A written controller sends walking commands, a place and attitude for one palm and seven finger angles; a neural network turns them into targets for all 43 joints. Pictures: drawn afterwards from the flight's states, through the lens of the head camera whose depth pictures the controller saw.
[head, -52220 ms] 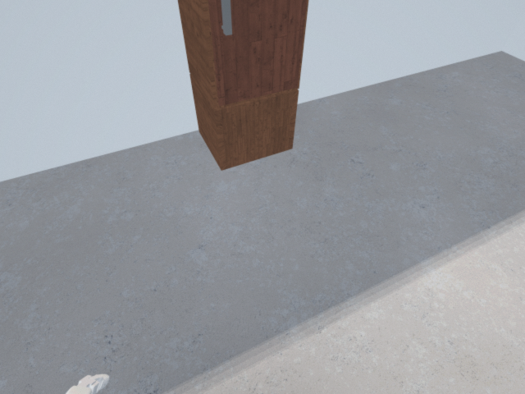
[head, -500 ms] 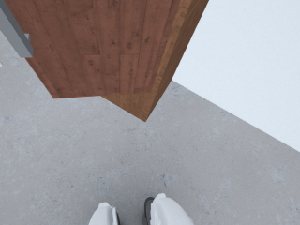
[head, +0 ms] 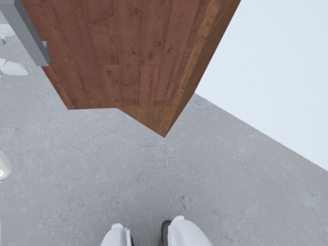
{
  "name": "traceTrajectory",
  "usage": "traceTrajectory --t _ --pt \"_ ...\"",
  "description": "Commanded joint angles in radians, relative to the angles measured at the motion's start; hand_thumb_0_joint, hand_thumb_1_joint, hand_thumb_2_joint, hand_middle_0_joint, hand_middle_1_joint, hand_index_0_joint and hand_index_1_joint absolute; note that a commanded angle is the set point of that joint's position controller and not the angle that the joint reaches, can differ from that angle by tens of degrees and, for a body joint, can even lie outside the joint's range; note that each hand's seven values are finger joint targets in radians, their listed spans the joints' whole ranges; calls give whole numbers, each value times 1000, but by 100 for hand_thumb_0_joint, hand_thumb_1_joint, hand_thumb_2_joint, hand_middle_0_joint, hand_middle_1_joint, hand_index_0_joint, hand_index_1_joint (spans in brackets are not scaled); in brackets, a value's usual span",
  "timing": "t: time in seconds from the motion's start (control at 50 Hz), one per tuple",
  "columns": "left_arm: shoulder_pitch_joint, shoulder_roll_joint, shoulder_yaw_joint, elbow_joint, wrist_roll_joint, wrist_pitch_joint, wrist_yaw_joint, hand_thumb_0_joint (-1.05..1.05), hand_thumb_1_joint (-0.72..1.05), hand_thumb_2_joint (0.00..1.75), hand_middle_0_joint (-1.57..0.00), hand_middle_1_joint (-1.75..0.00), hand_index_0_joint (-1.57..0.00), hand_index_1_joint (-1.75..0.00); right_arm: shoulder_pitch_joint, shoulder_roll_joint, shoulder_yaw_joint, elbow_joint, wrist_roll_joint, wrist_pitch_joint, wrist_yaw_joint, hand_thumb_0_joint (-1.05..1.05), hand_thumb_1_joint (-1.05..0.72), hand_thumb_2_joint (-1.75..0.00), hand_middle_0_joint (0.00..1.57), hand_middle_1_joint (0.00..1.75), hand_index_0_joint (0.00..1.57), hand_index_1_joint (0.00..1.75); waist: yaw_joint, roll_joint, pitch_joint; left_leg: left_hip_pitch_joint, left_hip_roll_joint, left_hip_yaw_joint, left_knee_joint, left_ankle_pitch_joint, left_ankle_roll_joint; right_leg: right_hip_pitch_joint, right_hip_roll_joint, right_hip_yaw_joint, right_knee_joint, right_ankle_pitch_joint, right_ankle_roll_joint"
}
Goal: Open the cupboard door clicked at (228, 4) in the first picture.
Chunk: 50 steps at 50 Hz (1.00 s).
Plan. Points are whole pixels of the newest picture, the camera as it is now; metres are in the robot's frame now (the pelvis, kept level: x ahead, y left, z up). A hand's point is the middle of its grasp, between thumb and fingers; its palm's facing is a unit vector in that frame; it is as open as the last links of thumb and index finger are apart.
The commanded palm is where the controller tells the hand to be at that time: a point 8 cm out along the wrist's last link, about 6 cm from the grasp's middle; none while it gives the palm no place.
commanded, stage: slide the fingers in behind the handle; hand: left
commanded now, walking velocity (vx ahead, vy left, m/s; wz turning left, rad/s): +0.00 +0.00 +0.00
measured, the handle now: (29, 27) +0.57 +0.24 +0.11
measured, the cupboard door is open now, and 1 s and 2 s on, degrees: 39 38 38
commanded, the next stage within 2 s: close the thumb around the handle in 1.06 s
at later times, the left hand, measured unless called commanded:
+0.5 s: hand (30, 43) +0.53 +0.23 +0.11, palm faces +0.01 -1.00 +0.00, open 14.0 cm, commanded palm +0.51 +0.27 +0.11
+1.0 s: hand (37, 43) +0.52 +0.22 +0.12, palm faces +0.02 -1.00 -0.01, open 14.1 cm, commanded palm +0.50 +0.26 +0.11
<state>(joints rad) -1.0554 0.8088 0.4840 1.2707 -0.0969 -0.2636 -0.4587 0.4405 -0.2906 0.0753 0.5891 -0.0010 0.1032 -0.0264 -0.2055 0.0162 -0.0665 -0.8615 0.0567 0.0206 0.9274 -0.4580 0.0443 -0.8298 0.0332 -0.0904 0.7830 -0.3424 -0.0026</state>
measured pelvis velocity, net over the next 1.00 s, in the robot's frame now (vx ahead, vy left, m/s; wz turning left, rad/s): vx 0.00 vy -0.01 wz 0.00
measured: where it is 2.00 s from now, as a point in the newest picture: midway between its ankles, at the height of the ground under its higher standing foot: outside the picture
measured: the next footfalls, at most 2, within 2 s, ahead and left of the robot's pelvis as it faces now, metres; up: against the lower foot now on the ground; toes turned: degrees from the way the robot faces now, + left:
none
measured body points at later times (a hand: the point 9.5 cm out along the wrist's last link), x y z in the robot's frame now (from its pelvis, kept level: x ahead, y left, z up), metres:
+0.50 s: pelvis +0.00 -0.01 +0.00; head +0.14 +0.02 +0.43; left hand +0.52 +0.28 +0.11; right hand -0.03 -0.27 -0.10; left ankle -0.02 +0.08 -0.69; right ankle +0.01 -0.13 -0.69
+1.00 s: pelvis +0.00 -0.01 +0.00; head +0.13 +0.01 +0.43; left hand +0.51 +0.27 +0.12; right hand -0.02 -0.28 -0.10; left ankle -0.02 +0.08 -0.69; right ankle +0.01 -0.13 -0.69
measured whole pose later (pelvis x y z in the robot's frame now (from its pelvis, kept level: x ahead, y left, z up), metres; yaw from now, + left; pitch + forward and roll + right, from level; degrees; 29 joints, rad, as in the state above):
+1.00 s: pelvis +0.00 -0.01 +0.00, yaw +0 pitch +20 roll -3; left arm -0.99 0.66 0.45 1.23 -0.09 -0.31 -0.34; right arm 0.43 -0.29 0.05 0.60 0.00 0.08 -0.01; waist -0.20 0.03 -0.07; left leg -0.80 0.06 0.03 0.89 -0.44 0.03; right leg -0.79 0.04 -0.08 0.78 -0.34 -0.02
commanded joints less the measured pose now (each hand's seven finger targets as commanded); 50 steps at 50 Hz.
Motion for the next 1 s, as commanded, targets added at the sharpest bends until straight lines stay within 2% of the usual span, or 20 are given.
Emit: traceTrajectory --t 0.0,0.02,0.06,0.1,0.12,0.2,0.26,0.32,0.4,0.42,0.48,0.5,0.58,0.64,0.68,0.7,0.8,0.86,0.92,0.98 --pt "-434 211 -17 -235 -9 -56 -5 0 -50 30 -30 -120 -30 -120 224 -202 -81 -3 -8 -10 -18 0 -90 -90 20 30 20 30 -16 288 -513 509 0 -107 -74 637 -42 93 36 29 -37 307 -18" --pt "-420 186 -28 -226 -13 -53 -3 0 -50 30 -30 -120 -30 -120 227 -201 -83 0 -8 -9 -16 0 -90 -90 20 30 20 30 -23 250 -509 513 4 -111 -71 652 -42 89 38 25 -36 313 -17" --pt "-426 132 -54 -255 -25 -58 -1 0 -50 30 -30 -120 -30 -120 229 -197 -86 2 -11 -11 -14 0 -90 -90 20 30 20 30 -30 254 -512 539 6 -116 -70 697 -43 83 41 22 -37 327 -19" --pt "-429 127 -53 -264 -31 -60 0 0 -50 30 -30 -120 -30 -120 222 -197 -89 9 -11 -10 -9 0 -90 -90 20 30 20 30 -25 261 -521 546 6 -113 -71 681 -44 92 41 24 -43 325 -18" --pt "-417 165 -14 -269 -37 -62 4 0 -50 30 -30 -120 -30 -120 222 -201 -91 9 -12 -9 -9 0 -90 -90 20 30 20 30 -17 236 -524 526 5 -109 -72 661 -38 115 41 26 -42 333 -19" --pt "-425 163 -14 -204 -32 -51 35 0 -50 30 -30 -120 -30 -120 204 -194 -80 -1 -7 -11 -8 0 -90 -90 20 30 20 30 -23 192 -425 418 -8 -94 -88 542 -22 131 36 28 -45 310 -17" --pt "-433 250 48 -281 -4 -79 80 0 -50 30 -30 -120 -30 -120 210 -194 -82 -21 -12 -17 -7 0 -90 -90 20 30 20 30 11 227 -510 424 -15 -89 -84 584 -23 199 33 42 -25 361 -22" --pt "-386 187 3 -295 10 -95 93 0 -50 30 -30 -120 -30 -120 203 -182 -86 -20 -11 -17 3 0 -90 -90 20 30 20 30 12 253 -528 469 -8 -84 -76 636 -31 187 34 42 -28 379 -16" --pt "-399 153 -15 -213 -18 -76 69 0 -50 30 -30 -120 -30 -120 199 -190 -84 -16 -2 -15 -2 0 -90 -90 20 30 20 30 -19 147 -458 372 -15 -74 -95 503 -13 222 34 47 -42 355 -12" --pt "-403 187 13 -214 -20 -72 66 0 -50 30 -30 -120 -30 -120 201 -195 -85 -16 -3 -16 -5 0 -90 -90 20 30 20 30 -13 129 -462 349 -17 -71 -97 479 -8 246 32 52 -44 356 -12" --pt "-421 211 25 -251 -11 -82 71 0 -50 30 -30 -120 -30 -120 205 -191 -84 -18 -5 -21 -8 0 -90 -90 20 30 20 30 0 190 -511 385 -21 -72 -97 515 -12 249 28 56 -35 376 -15" --pt "-407 181 6 -254 -8 -87 75 0 -50 30 -30 -120 -30 -120 204 -185 -84 -19 -5 -24 -5 0 -90 -90 20 30 20 30 3 210 -514 404 -20 -71 -93 531 -14 234 29 55 -35 374 -16" --pt "-382 116 -13 -307 -20 -114 95 0 -50 30 -30 -120 -30 -120 203 -179 -94 -16 -9 -27 4 0 -90 -90 20 30 20 30 7 219 -538 475 -10 -81 -89 606 -24 206 34 45 -33 382 -16" --pt "-336 76 -22 -264 -31 -92 104 0 -50 30 -30 -120 -30 -120 198 -179 -97 -16 -7 -24 8 0 -90 -90 20 30 20 30 10 162 -491 430 -14 -72 -99 560 -19 219 32 42 -41 372 -14" --pt "-336 120 4 -245 -22 -82 118 0 -50 30 -30 -120 -30 -120 198 -185 -94 -15 -5 -22 6 0 -90 -90 20 30 20 30 18 152 -469 391 -19 -66 -107 534 -13 243 30 49 -43 381 -14" --pt "-353 112 -11 -252 -15 -79 122 0 -50 30 -30 -120 -30 -120 199 -183 -95 -15 -4 -23 6 0 -90 -90 20 30 20 30 4 130 -463 377 -20 -60 -108 515 -9 253 29 53 -46 387 -10" --pt "-364 129 -13 -233 -3 -96 121 0 -50 30 -30 -120 -30 -120 194 -182 -92 -11 -2 -26 -1 0 -90 -90 20 30 20 30 -3 119 -441 352 -23 -58 -110 472 -6 256 25 62 -49 368 -10" --pt "-370 124 -9 -269 -15 -112 107 0 -50 30 -30 -120 -30 -120 194 -183 -94 -18 -3 -32 -2 0 -90 -90 20 30 20 30 11 164 -493 383 -27 -58 -108 501 -10 276 25 65 -40 391 -17" --pt "-374 120 -14 -244 -16 -110 102 0 -50 30 -30 -120 -30 -120 191 -182 -95 -8 -3 -33 -5 0 -90 -90 20 30 20 30 4 151 -473 385 -23 -60 -104 494 -11 251 24 63 -45 375 -12" --pt "-369 124 -5 -290 -20 -120 102 0 -50 30 -30 -120 -30 -120 191 -181 -96 -11 -4 -36 -3 0 -90 -90 20 30 20 30 15 182 -544 431 -23 -62 -100 556 -14 269 24 62 -37 417 -14"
